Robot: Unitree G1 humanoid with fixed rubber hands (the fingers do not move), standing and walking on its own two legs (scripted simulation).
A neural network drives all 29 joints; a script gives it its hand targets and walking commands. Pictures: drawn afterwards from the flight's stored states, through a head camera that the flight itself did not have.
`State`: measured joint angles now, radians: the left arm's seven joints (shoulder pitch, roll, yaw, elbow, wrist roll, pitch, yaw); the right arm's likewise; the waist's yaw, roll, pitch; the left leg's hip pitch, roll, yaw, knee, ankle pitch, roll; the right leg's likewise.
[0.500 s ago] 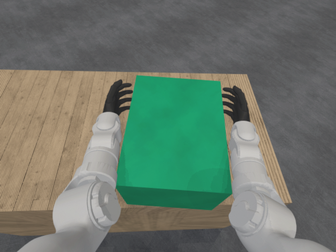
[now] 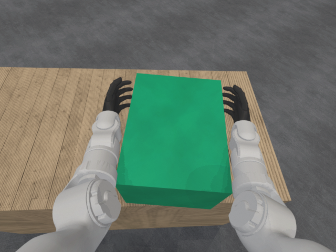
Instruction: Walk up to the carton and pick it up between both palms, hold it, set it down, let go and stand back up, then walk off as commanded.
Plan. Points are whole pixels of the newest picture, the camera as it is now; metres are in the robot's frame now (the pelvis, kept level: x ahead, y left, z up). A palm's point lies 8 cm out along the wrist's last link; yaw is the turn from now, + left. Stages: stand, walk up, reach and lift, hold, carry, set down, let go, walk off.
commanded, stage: set down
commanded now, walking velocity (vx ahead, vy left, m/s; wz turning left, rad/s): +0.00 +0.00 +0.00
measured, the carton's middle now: (173, 141) +0.39 -0.01 -0.02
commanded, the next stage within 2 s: none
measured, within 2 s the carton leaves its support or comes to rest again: rests again in 0.98 s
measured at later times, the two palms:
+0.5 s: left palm (112, 110) +0.44 +0.14 +0.04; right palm (240, 118) +0.42 -0.17 +0.05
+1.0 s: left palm (107, 120) +0.44 +0.16 +0.00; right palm (235, 125) +0.42 -0.17 +0.02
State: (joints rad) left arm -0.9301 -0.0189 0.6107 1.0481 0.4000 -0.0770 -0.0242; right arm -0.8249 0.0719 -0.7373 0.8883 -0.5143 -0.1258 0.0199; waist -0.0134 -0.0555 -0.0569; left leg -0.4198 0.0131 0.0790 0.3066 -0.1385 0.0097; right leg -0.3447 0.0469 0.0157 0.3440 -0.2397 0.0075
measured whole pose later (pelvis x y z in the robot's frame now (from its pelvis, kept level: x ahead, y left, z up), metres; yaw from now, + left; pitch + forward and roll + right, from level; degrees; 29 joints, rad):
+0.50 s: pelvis +0.00 +0.00 +0.00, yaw +0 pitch +15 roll +1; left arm -0.94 -0.01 0.63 1.07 0.40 -0.10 -0.03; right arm -0.82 0.07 -0.74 0.89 -0.51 -0.13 0.02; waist -0.01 -0.06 -0.06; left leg -0.42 0.01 0.08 0.31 -0.14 0.01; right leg -0.35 0.05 0.02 0.34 -0.24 0.01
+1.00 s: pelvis -0.01 +0.01 -0.01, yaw -1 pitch +23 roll -1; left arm -1.01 0.15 0.39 1.40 0.19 -0.28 0.08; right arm -0.90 -0.08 -0.38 1.24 -0.12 -0.27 -0.10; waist -0.04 -0.06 -0.17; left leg -0.65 0.03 0.08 0.39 -0.13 0.01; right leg -0.55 0.06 0.02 0.36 -0.21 -0.03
